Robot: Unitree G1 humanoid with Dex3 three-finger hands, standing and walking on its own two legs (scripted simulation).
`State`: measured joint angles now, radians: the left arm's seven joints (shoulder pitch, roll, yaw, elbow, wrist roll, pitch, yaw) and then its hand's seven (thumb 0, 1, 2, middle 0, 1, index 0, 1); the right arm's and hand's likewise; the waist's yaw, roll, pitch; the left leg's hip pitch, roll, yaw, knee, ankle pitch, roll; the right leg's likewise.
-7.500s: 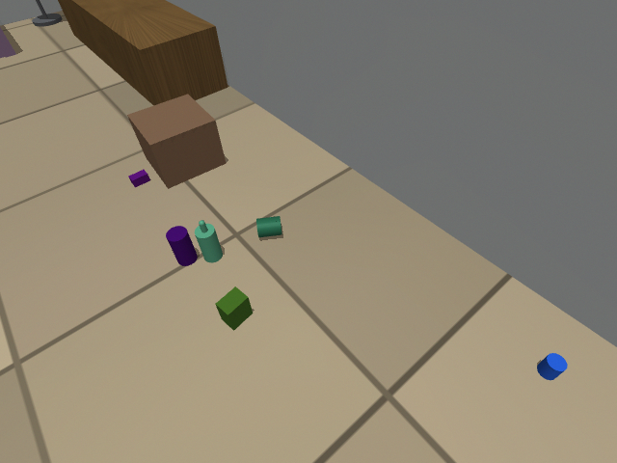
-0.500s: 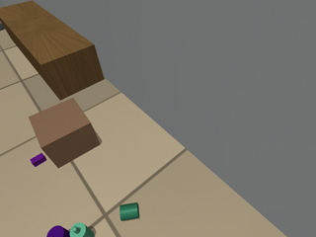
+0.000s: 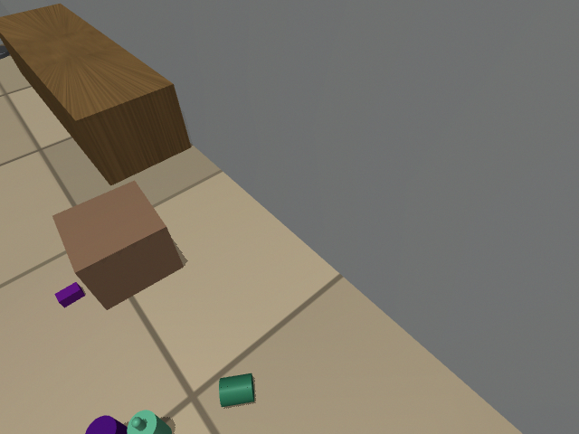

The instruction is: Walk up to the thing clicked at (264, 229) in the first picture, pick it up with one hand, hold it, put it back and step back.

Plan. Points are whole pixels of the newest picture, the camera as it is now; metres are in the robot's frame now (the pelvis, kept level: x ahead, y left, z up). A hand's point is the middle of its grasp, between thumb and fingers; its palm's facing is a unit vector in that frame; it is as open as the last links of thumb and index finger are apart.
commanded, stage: stand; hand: left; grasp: from above
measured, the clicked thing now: (237, 389) +0.41 +0.21 -0.74
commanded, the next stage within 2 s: rise first in 0.50 s
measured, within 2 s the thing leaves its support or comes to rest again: neither
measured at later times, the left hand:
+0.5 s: hand out of the picture +0.06 +0.25 -0.16, palm faces -0.03 -0.94 -0.33, open 7.4 cm
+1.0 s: hand out of the picture +0.14 +0.25 -0.19, palm faces -0.07 -0.92 -0.37, open 11.8 cm
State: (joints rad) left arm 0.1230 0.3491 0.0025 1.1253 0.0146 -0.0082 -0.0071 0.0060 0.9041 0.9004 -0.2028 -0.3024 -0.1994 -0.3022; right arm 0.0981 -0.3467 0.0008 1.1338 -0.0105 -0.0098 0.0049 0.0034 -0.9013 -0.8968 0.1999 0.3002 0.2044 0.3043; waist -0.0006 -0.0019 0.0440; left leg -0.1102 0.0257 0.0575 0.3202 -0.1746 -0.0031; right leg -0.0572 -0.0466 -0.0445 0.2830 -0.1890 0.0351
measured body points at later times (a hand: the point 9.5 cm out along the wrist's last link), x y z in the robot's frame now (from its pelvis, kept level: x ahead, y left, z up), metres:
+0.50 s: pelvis +0.00 +0.00 +0.00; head +0.01 +0.00 +0.45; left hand +0.06 +0.30 -0.14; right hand +0.07 -0.30 -0.13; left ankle +0.00 +0.12 -0.75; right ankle -0.02 -0.14 -0.75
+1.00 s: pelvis -0.01 +0.00 -0.03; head +0.06 +0.01 +0.41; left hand +0.14 +0.30 -0.16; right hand +0.08 -0.26 -0.15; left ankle +0.00 +0.12 -0.75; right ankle -0.02 -0.14 -0.75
